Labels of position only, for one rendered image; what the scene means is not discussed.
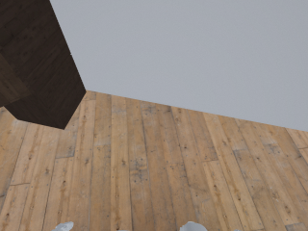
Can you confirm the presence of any left robot hand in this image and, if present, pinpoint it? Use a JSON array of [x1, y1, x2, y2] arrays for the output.
[[51, 221, 74, 231]]

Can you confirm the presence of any cupboard door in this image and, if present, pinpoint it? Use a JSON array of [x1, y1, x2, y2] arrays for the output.
[[0, 53, 31, 108]]

